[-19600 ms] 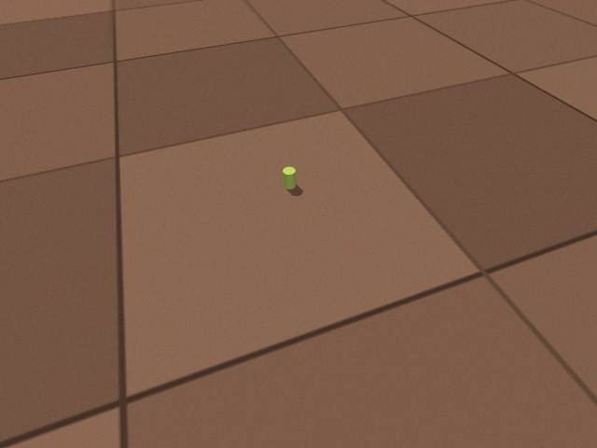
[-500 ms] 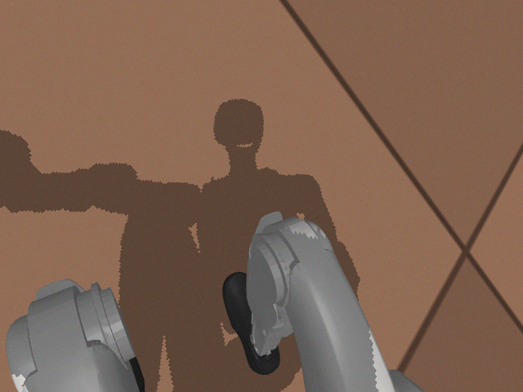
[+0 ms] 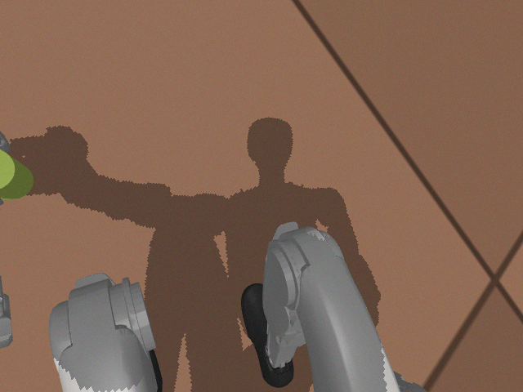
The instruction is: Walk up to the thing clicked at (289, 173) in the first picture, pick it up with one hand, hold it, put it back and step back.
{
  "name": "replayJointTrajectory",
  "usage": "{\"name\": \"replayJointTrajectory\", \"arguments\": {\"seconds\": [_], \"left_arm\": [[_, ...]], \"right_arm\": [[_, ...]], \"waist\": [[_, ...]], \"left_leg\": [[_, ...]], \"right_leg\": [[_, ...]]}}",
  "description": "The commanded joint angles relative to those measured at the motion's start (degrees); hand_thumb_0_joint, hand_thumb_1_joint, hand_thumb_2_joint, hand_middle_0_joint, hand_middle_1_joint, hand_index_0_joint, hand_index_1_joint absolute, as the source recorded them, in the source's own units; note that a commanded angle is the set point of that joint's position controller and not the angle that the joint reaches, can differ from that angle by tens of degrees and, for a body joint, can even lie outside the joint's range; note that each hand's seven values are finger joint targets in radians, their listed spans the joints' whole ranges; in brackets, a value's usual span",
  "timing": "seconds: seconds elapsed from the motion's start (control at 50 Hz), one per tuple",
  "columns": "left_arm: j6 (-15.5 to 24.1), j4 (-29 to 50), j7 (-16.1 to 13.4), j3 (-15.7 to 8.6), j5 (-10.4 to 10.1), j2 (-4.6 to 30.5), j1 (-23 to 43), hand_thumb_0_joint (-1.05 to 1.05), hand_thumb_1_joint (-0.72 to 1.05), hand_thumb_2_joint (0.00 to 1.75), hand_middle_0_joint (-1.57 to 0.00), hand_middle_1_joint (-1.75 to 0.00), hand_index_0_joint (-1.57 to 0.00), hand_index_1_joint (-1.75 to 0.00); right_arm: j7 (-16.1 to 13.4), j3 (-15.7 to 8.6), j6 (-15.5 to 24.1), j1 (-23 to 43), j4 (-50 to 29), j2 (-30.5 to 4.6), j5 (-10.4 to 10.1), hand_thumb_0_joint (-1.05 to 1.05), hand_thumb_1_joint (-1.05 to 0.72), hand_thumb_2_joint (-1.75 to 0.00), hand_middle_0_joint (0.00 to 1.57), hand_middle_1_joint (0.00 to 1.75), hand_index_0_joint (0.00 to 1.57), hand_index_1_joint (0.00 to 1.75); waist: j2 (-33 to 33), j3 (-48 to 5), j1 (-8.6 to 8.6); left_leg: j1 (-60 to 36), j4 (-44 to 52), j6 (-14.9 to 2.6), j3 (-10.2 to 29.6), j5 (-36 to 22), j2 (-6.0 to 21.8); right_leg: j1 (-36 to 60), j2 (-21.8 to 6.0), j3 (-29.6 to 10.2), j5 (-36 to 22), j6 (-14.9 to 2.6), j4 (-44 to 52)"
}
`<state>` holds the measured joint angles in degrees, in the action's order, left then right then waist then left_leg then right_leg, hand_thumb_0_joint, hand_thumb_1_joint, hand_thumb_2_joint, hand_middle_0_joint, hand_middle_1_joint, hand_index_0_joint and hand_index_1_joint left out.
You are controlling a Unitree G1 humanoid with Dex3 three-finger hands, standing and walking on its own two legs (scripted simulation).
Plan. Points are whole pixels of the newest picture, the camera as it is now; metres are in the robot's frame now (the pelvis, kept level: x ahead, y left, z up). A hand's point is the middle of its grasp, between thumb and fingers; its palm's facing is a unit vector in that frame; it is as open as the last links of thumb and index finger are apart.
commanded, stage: settle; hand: left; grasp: from above
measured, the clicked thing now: out of the picture +0.48 +0.31 -0.24
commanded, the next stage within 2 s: lift in 0.46 s
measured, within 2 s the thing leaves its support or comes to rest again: neither
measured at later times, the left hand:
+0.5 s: hand out of the picture +0.45 +0.32 -0.12, palm faces -0.44 -0.08 -0.89, open 9.4 cm
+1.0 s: hand out of the picture +0.42 +0.33 -0.04, palm faces -0.46 -0.10 -0.88, open 9.4 cm
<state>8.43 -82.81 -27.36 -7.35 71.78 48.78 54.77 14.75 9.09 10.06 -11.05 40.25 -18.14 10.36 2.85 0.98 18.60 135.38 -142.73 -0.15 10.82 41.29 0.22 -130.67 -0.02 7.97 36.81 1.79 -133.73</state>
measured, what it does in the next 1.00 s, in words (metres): rises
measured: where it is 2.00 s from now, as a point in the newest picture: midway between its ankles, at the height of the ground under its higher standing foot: (214, 382)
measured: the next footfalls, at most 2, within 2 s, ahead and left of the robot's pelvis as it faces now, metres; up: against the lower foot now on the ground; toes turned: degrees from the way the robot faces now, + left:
none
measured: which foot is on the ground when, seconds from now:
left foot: down 0.00-1.00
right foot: down 0.00-1.00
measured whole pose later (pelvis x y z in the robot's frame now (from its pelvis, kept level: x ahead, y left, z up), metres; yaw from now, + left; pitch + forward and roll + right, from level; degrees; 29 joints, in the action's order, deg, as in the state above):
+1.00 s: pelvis -0.01 +0.00 +0.09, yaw +6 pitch +36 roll -7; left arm 7.4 -62.2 -7.2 -0.6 63.5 38.9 46.3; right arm 5.9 1.8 -1.0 -13.2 37.9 -16.0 2.0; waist -2.2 -7.9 11.1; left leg 122.2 -124.2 -1.1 4.6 37.8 0.1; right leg -119.5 -1.3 3.1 35.5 1.8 -119.2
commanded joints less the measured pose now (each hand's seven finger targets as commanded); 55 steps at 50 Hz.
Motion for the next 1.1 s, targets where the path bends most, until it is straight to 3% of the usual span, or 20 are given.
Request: {"name": "replayJointTrajectory", "arguments": {"seconds": [0.0, 0.06, 0.08, 0.12, 0.22, 0.4, 0.48, 0.5, 0.54, 0.56, 0.58, 0.6, 0.64, 0.66, 0.84, 0.88, 0.94, 0.98, 1.02, 1.08], "left_arm": [[-1.95, 12.61, 1.37, 0.84, -2.35, 12.08, 18.49, 0.00, 0.53, 0.74, -0.88, -0.79, -0.91, -0.76], [-1.61, 14.39, 4.27, 0.58, -2.80, 12.23, 18.98, 0.00, 0.59, 0.72, -0.94, -0.77, -0.97, -0.74], [-1.49, 12.16, 5.49, 2.69, -3.79, 8.41, 18.18, 0.00, 0.60, 0.76, -0.95, -0.79, -0.98, -0.77], [-1.13, 11.47, 7.34, 2.53, -4.03, 9.51, 16.89, 0.00, 0.62, 0.76, -0.98, -0.77, -1.00, -0.75], [0.78, 14.10, 9.98, 2.69, -4.19, 9.97, 19.03, 0.00, 0.63, 0.77, -1.00, -0.78, -1.02, -0.76], [2.69, 17.22, 9.72, 1.70, -2.81, 11.61, 21.46, 0.00, 0.65, 0.88, -1.02, -0.79, -1.02, -0.79], [2.13, 16.53, 9.42, 2.88, -2.61, 9.92, 22.18, 0.00, 0.66, 0.89, -1.03, -0.79, -1.03, -0.79], [2.02, 16.76, 9.41, 2.46, -2.50, 10.92, 23.25, 0.00, 0.66, 0.91, -1.03, -0.80, -1.03, -0.81], [1.51, 17.47, 9.60, 2.70, -2.98, 10.44, 23.35, 0.00, 0.66, 0.83, -1.06, -0.82, -1.07, -0.80], [1.16, 17.43, 9.66, 2.60, -3.03, 10.45, 22.76, 0.00, 0.58, 0.87, -0.98, -0.74, -0.99, -0.72], [0.64, 16.72, 9.95, 2.40, -3.02, 10.21, 21.71, 0.00, 0.59, 0.82, -1.00, -0.80, -1.02, -0.79], [0.36, 17.02, 10.39, 3.12, -3.69, 9.08, 21.33, 0.00, 0.63, 0.85, -1.02, -0.78, -1.02, -0.78], [-0.29, 18.80, 11.14, 2.01, -4.18, 10.46, 21.09, 0.00, 0.63, 0.85, -1.02, -0.77, -1.02, -0.77], [-0.58, 18.52, 11.89, 2.22, -4.70, 9.85, 20.49, 0.00, 0.64, 0.85, -1.03, -0.77, -1.04, -0.77], [-0.69, 27.93, 16.76, 2.52, -7.66, 8.11, 14.72, 0.00, 0.64, 0.88, -1.01, -0.83, -1.02, -0.82], [-0.69, 31.33, 17.47, 3.18, -8.74, 6.37, 14.05, 0.00, 0.64, 0.88, -1.01, -0.84, -1.02, -0.83], [-0.94, 33.61, 17.96, 4.24, -9.69, 4.20, 11.62, 0.00, 0.61, 0.88, -0.99, -0.84, -1.00, -0.82], [-1.26, 34.67, 18.21, 3.28, -10.02, 5.59, 9.49, 0.00, 0.62, 0.88, -0.99, -0.84, -1.00, -0.82], [-1.55, 38.40, 18.32, 3.88, -10.66, 4.06, 9.11, 0.00, 0.65, 0.88, -1.01, -0.83, -1.03, -0.82], [-2.53, 40.62, 18.53, 4.37, -11.61, 2.54, 6.58, 0.00, 0.66, 0.83, -1.01, -0.82, -1.03, -0.80]], "right_arm": [[-0.89, -7.06, -1.73, -10.65, 0.47, -15.97, -1.63, 0.00, -0.91, -0.90, 0.20, 0.30, 0.20, 0.30], [-1.50, -7.79, -2.98, -11.72, 0.07, -15.64, -2.07, 0.00, -0.91, -0.90, 0.20, 0.30, 0.20, 0.30], [-1.60, -7.67, -3.45, -11.42, 0.34, -14.77, -2.36, 0.00, -0.92, -0.91, 0.20, 0.30, 0.20, 0.30], [-2.38, -7.97, -4.04, -11.39, -0.49, -15.31, -2.73, 0.00, -0.92, -0.91, 0.20, 0.30, 0.20, 0.30], [-4.17, -8.49, -5.43, -11.55, -1.38, -14.87, -3.28, 0.00, -0.92, -0.91, 0.20, 0.30, 0.20, 0.30], [-6.53, -8.88, -7.02, -11.40, -1.84, -13.65, -4.04, 0.00, -0.92, -0.91, 0.20, 0.30, 0.20, 0.30], [-7.08, -9.18, -7.34, -11.72, -1.65, -13.10, -4.16, 0.00, -0.91, -0.90, 0.20, 0.30, 0.20, 0.30], [-7.29, -9.30, -7.49, -11.92, -1.48, -13.23, -4.32, 0.00, -0.92, -0.90, 0.20, 0.30, 0.20, 0.30], [-7.43, -9.28, -7.52, -11.95, -1.56, -12.81, -4.42, 0.00, -0.95, -0.92, 0.20, 0.30, 0.20, 0.30], [-7.56, -9.61, -7.57, -11.87, -1.52, -13.15, -4.66, 0.00, -0.90, -0.90, 0.20, 0.30, 0.20, 0.30], [-7.63, -9.59, -7.59, -12.44, -1.42, -13.25, -4.85, 0.00, -0.94, -0.92, 0.20, 0.30, 0.20, 0.30], [-7.57, -9.73, -7.69, -12.19, -1.66, -13.01, -4.99, 0.00, -0.93, -0.91, 0.20, 0.30, 0.20, 0.30], [-7.89, -10.31, -8.13, -12.34, -1.61, -13.21, -5.54, 0.00, -0.93, -0.91, 0.20, 0.30, 0.20, 0.30], [-7.78, -10.26, -8.23, -12.68, -1.95, -12.94, -5.69, 0.00, -0.93, -0.91, 0.20, 0.30, 0.20, 0.30], [-8.93, -11.89, -9.85, -12.53, -3.77, -11.98, -7.77, 0.00, -0.93, -0.91, 0.20, 0.30, 0.20, 0.30], [-9.26, -12.12, -9.95, -12.48, -4.23, -11.45, -7.97, 0.00, -0.93, -0.91, 0.20, 0.30, 0.20, 0.30], [-9.77, -12.45, -10.17, -12.22, -4.73, -10.78, -8.52, 0.00, -0.93, -0.91, 0.20, 0.30, 0.20, 0.30], [-10.11, -12.68, -10.34, -11.73, -5.20, -10.81, -8.93, 0.00, -0.92, -0.91, 0.20, 0.30, 0.20, 0.30], [-10.57, -12.96, -10.52, -11.46, -5.72, -10.29, -9.16, 0.00, -0.92, -0.91, 0.20, 0.30, 0.20, 0.30], [-11.26, -13.24, -10.62, -10.33, -5.80, -10.02, -9.75, 0.00, -0.92, -0.91, 0.20, 0.30, 0.20, 0.30]], "waist": [[-30.87, -42.13, -1.14], [-25.52, -42.41, -0.74], [-24.28, -40.82, -0.49], [-20.93, -38.64, -0.73], [-19.37, -40.25, -1.33], [-21.66, -44.54, -3.09], [-20.89, -44.04, -2.62], [-21.01, -44.14, -2.78], [-22.03, -45.35, -3.26], [-22.21, -46.35, -3.83], [-22.96, -45.49, -3.69], [-23.56, -45.77, -3.97], [-24.20, -47.53, -5.09], [-24.13, -47.08, -4.58], [-20.12, -48.48, -6.84], [-19.98, -49.87, -7.09], [-18.88, -49.27, -7.58], [-18.81, -49.08, -8.57], [-18.09, -51.26, -9.12], [-17.89, -49.07, -9.45]], "left_leg": [[-34.92, 18.43, -0.15, -6.07, -16.63, -0.14], [-33.31, 17.68, -0.87, -7.02, -17.56, -0.56], [-30.95, 18.59, -1.01, -7.22, -14.89, -0.79], [-29.62, 19.31, -1.38, -7.20, -12.02, -0.90], [-30.09, 19.97, -1.29, -7.96, -11.70, -1.24], [-33.45, 22.16, -1.09, -8.61, -12.44, -1.25], [-34.29, 23.04, -1.33, -8.67, -11.17, -1.13], [-33.35, 23.40, -1.53, -8.83, -10.43, -1.27], [-34.81, 24.31, -1.43, -9.05, -11.08, -1.12], [-36.29, 24.79, -1.34, -8.76, -11.37, -1.16], [-37.08, 25.61, -1.12, -8.47, -11.85, -1.17], [-37.67, 26.16, -1.02, -8.38, -11.81, -1.14], [-39.11, 27.66, -1.01, -8.11, -12.14, -1.18], [-38.81, 28.06, -1.05, -8.06, -12.11, -1.29], [-41.18, 33.08, -1.60, -7.66, -9.87, -1.20], [-43.40, 33.68, -1.63, -8.14, -11.57, -1.02], [-44.80, 36.09, -1.74, -7.95, -10.42, -0.86], [-45.51, 38.13, -1.68, -7.63, -9.89, -0.90], [-48.49, 39.92, -1.73, -7.52, -10.54, -0.81], [-50.80, 43.21, -1.60, -7.05, -9.68, -0.68]], "right_leg": [[18.90, 2.50, 3.06, -15.06, -4.34, 11.33], [22.48, 2.52, 2.24, -16.42, -4.17, 13.38], [22.79, 2.43, 2.00, -14.21, -4.17, 13.93], [22.29, 2.32, 1.81, -11.19, -4.14, 15.55], [24.70, 1.95, 0.98, -10.49, -4.17, 17.01], [25.69, 1.82, 0.20, -11.06, -4.32, 17.63], [25.20, 1.81, 0.05, -10.18, -4.26, 18.58], [25.17, 1.77, -0.18, -9.48, -4.21, 19.05], [26.28, 1.68, -0.33, -10.20, -4.17, 18.99], [25.35, 1.66, -0.17, -10.38, -4.35, 19.02], [24.55, 1.39, 0.11, -10.81, -4.34, 18.85], [24.68, 1.47, 0.07, -10.68, -4.57, 18.84], [24.61, 1.20, -0.07, -11.14, -4.49, 19.31], [25.32, 1.10, -0.18, -11.15, -4.50, 19.53], [29.20, 1.06, -1.49, -9.14, -4.24, 24.34], [30.68, 0.98, -1.97, -10.51, -4.11, 25.71], [32.48, 1.16, -2.15, -9.90, -4.00, 28.07], [34.17, 1.15, -2.38, -9.52, -3.98, 29.06], [36.22, 1.30, -2.49, -10.11, -3.89, 30.86], [37.95, 1.13, -2.73, -9.61, -3.74, 33.29]]}}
